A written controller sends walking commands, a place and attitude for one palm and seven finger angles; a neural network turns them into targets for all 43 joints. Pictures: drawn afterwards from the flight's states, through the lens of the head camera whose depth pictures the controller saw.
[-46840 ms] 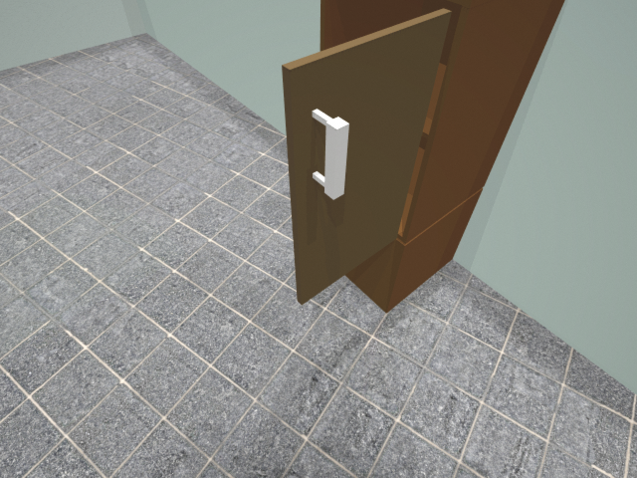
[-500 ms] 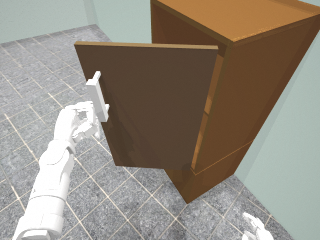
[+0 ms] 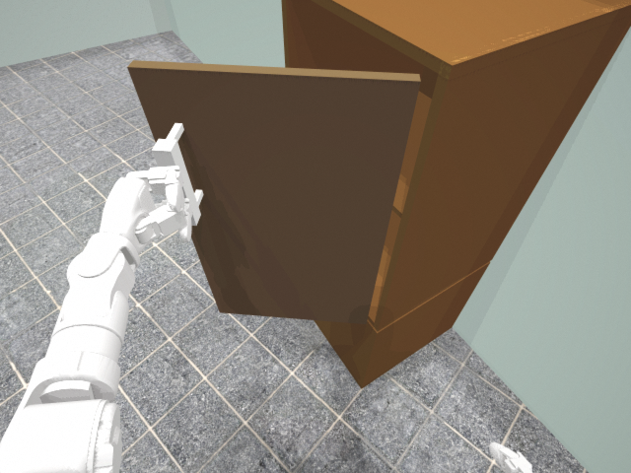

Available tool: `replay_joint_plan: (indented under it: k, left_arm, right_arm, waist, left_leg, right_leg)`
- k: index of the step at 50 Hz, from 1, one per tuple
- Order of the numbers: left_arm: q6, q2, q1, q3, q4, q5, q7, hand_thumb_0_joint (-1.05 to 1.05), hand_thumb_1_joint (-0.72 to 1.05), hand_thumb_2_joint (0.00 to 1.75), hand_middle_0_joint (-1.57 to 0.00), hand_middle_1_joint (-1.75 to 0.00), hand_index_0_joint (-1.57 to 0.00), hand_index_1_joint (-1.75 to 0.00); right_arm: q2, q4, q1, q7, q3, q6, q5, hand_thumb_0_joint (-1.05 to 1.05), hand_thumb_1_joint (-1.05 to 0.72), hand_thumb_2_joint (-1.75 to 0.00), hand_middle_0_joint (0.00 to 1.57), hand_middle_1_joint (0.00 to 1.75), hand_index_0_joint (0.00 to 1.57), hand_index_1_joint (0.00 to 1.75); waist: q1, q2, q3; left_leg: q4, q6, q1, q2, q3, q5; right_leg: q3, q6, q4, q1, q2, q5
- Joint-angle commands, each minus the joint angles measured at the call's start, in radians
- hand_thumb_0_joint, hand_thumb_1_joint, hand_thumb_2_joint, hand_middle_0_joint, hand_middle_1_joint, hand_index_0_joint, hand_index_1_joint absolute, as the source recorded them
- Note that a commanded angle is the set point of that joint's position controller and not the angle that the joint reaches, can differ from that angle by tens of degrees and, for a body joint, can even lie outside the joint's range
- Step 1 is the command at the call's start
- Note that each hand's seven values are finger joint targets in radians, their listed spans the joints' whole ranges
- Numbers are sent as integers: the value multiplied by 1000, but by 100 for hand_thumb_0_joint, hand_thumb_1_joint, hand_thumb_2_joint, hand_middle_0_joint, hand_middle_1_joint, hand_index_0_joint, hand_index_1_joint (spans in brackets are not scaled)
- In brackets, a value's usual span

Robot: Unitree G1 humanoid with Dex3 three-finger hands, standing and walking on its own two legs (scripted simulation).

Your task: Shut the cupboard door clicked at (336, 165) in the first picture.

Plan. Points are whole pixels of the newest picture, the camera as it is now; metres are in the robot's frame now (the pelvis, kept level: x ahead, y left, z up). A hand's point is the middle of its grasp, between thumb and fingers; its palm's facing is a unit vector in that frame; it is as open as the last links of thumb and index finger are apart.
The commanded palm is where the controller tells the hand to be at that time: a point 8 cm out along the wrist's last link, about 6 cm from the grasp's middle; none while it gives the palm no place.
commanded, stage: push the door shut along its arc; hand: left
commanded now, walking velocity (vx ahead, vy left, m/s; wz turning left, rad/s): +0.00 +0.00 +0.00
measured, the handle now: (184, 175) +0.49 +0.19 +0.12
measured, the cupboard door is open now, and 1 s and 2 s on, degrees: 53 35 25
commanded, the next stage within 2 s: pull the fist back off the door in 1.40 s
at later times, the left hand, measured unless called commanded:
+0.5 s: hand (196, 186) +0.45 +0.17 +0.13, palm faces -0.23 -0.97 -0.03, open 3.5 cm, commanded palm +0.46 +0.19 +0.12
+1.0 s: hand (256, 152) +0.52 +0.09 +0.13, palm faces -0.38 -0.93 +0.01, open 3.1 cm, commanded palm +0.53 +0.15 +0.12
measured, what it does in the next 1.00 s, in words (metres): stands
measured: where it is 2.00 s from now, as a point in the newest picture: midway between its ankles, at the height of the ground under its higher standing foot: outside the picture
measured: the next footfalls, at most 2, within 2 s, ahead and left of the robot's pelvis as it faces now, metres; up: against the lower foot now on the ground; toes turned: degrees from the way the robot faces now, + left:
none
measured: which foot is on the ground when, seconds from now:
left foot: down 0.00-1.00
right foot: down 0.00-1.00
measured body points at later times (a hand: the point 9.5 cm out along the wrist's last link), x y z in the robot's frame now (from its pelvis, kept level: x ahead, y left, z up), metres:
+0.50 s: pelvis -0.01 +0.01 -0.01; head +0.05 +0.02 +0.43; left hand +0.46 +0.22 +0.13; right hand +0.04 -0.26 -0.12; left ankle +0.02 +0.10 -0.73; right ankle -0.01 -0.10 -0.73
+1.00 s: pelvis +0.00 +0.01 -0.02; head +0.10 +0.01 +0.42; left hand +0.54 +0.15 +0.13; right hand -0.04 -0.26 -0.13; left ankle +0.02 +0.10 -0.73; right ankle -0.01 -0.10 -0.73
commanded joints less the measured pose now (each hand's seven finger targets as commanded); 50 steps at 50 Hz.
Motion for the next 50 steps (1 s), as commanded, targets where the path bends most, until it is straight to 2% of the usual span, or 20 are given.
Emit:
replay_joint_plan:
  k: [1, 4, 7, 14, 17, 18, 22, 26, 28, 29, 33, 36, 37, 40, 41, 42, 44, 48, 49, 50]
  left_arm:
    - [-86, 203, -511, 43, -171, -21, -32, 0, 90, 90, -130, -150, -130, -150]
    - [-96, 226, -572, 43, -109, -18, -53, 0, 90, 90, -130, -150, -130, -150]
    - [-112, 194, -685, 2, -56, -16, -71, 0, 90, 90, -130, -150, -130, -150]
    - [-142, 156, -775, -34, 25, -9, -96, 0, 90, 90, -130, -150, -130, -150]
    - [-141, 160, -854, -40, 96, -3, -100, 0, 90, 90, -130, -150, -130, -150]
    - [-144, 189, -873, -20, 111, 0, -98, 0, 90, 90, -130, -150, -130, -150]
    - [-147, 155, -950, -56, 144, 13, -113, 0, 90, 90, -130, -150, -130, -150]
    - [-140, 141, -1011, -70, 198, 20, -119, 0, 90, 90, -130, -150, -130, -150]
    - [-146, 149, -1038, -59, 190, 22, -124, 0, 90, 90, -130, -150, -130, -150]
    - [-139, 110, -1040, -92, 203, 23, -128, 0, 90, 90, -130, -150, -130, -150]
    - [-125, 199, -1090, -5, 254, 30, -107, 0, 90, 90, -130, -150, -130, -150]
    - [-126, 203, -1115, -14, 268, 64, -92, 0, 90, 90, -130, -150, -130, -150]
    - [-128, 254, -1125, 33, 263, 66, -86, 0, 90, 90, -130, -150, -130, -150]
    - [-128, 320, -1121, 76, 302, 83, -93, 0, 90, 90, -130, -150, -130, -150]
    - [-128, 295, -1130, 51, 291, 85, -98, 0, 90, 90, -130, -150, -130, -150]
    - [-132, 331, -1117, 86, 295, 88, -102, 0, 90, 90, -130, -150, -130, -150]
    - [-130, 336, -1117, 86, 291, 88, -112, 0, 90, 90, -130, -150, -130, -150]
    - [-116, 355, -1106, 106, 329, 83, -128, 0, 90, 90, -130, -150, -130, -150]
    - [-107, 376, -1076, 116, 355, 95, -130, 0, 90, 90, -130, -150, -130, -150]
    - [-106, 363, -1110, 99, 327, 94, -136, 0, 90, 90, -130, -150, -130, -150]
  right_arm:
    - [-144, -117, 0, -11, -63, -41, 2, 0, -90, -90, 20, 30, 20, 30]
    - [-152, -103, 18, -14, -61, -32, 1, 0, -90, -90, 20, 30, 20, 30]
    - [-155, -84, 36, -16, -61, -36, 0, 0, -90, -90, 20, 30, 20, 30]
    - [-167, -55, 80, -10, -69, -48, -12, 0, -90, -90, 20, 30, 20, 30]
    - [-175, -36, 97, -10, -66, -49, -15, 0, -90, -90, 20, 30, 20, 30]
    - [-181, -28, 108, -13, -69, -47, -18, 0, -90, -90, 20, 30, 20, 30]
    - [-183, -19, 128, -8, -71, -59, -22, 0, -90, -90, 20, 30, 20, 30]
    - [-190, 0, 156, -6, -73, -64, -30, 0, -90, -90, 20, 30, 20, 30]
    - [-195, 5, 175, -6, -78, -67, -35, 0, -90, -90, 20, 30, 20, 30]
    - [-190, 6, 171, -3, -77, -68, -36, 0, -90, -90, 20, 30, 20, 30]
    - [-203, 16, 211, -3, -78, -64, -44, 0, -90, -90, 20, 30, 20, 30]
    - [-198, 13, 227, 3, -81, -56, -50, 0, -90, -90, 20, 30, 20, 30]
    - [-204, 10, 237, 5, -83, -56, -53, 0, -90, -90, 20, 30, 20, 30]
    - [-207, 3, 254, 4, -82, -41, -55, 0, -90, -90, 20, 30, 20, 30]
    - [-201, -2, 251, 5, -81, -38, -55, 0, -90, -90, 20, 30, 20, 30]
    - [-206, -5, 262, 6, -85, -35, -57, 0, -90, -90, 20, 30, 20, 30]
    - [-203, -11, 262, 4, -81, -23, -58, 0, -90, -90, 20, 30, 20, 30]
    - [-205, -16, 284, 0, -83, -5, -56, 0, -90, -90, 20, 30, 20, 30]
    - [-206, -19, 279, 0, -83, 2, -56, 0, -90, -90, 20, 30, 20, 30]
    - [-207, -21, 286, 0, -83, 4, -56, 0, -90, -90, 20, 30, 20, 30]
  waist:
    - [-38, -3, -296]
    - [-55, -15, -269]
    - [-84, 14, -264]
    - [-101, 45, -345]
    - [-126, 15, -290]
    - [-127, -4, -298]
    - [-146, 56, -333]
    - [-163, 52, -346]
    - [-162, 68, -394]
    - [-167, 83, -393]
    - [-168, 55, -391]
    - [-173, 71, -415]
    - [-168, 64, -441]
    - [-165, 51, -458]
    - [-170, 62, -467]
    - [-159, 65, -481]
    - [-155, 90, -503]
    - [-166, 37, -483]
    - [-157, 40, -464]
    - [-172, 33, -477]
  left_leg:
    - [-44, 12, 209, -6, -62, 219]
    - [-41, 15, 177, -4, -65, 189]
    - [-35, 13, 194, -3, -78, 153]
    - [-9, 6, 254, 4, -106, 194]
    - [-10, 6, 201, 8, -112, 137]
    - [-3, 11, 193, 9, -110, 136]
    - [9, 2, 221, 12, -129, 139]
    - [27, -1, 225, 18, -150, 133]
    - [41, -1, 251, 19, -153, 182]
    - [47, -4, 259, 20, -158, 187]
    - [58, -1, 216, 21, -163, 198]
    - [74, -5, 213, 24, -165, 216]
    - [80, -2, 210, 23, -159, 222]
    - [95, 0, 179, 22, -151, 251]
    - [100, 3, 175, 18, -143, 256]
    - [103, 0, 183, 21, -144, 274]
    - [115, 1, 191, 19, -138, 329]
    - [124, 11, 136, 14, -116, 325]
    - [127, 9, 116, 14, -111, 319]
    - [128, 14, 114, 12, -107, 322]
  right_leg:
    - [63, 5, -80, -14, -3, 308]
    - [63, 5, -78, -36, -2, 281]
    - [54, 3, -75, -108, 2, 217]
    - [39, -5, -41, -174, 8, 207]
    - [36, -2, -39, -227, 10, 155]
    - [41, -2, -38, -222, 9, 152]
    - [33, -7, -14, -287, 11, 131]
    - [23, -9, 6, -347, 16, 109]
    - [23, -12, 19, -355, 15, 134]
    - [18, -11, 23, -376, 18, 129]
    - [19, -11, 37, -392, 19, 136]
    - [20, -9, 48, -406, 22, 138]
    - [27, -7, 47, -390, 21, 151]
    - [31, -6, 56, -362, 27, 185]
    - [32, -5, 56, -356, 27, 196]
    - [32, -6, 60, -349, 28, 210]
    - [30, -6, 69, -337, 34, 251]
    - [34, 0, 65, -301, 38, 292]
    - [37, 1, 61, -301, 40, 295]
    - [44, 5, 60, -296, 39, 315]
